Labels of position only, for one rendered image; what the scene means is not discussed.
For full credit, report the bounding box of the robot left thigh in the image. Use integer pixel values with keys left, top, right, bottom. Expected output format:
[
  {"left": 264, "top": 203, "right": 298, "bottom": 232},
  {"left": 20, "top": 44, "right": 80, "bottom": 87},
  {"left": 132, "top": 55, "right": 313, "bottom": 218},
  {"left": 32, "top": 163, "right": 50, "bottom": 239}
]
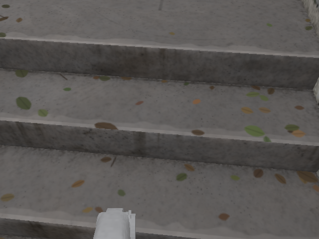
[{"left": 93, "top": 208, "right": 136, "bottom": 239}]

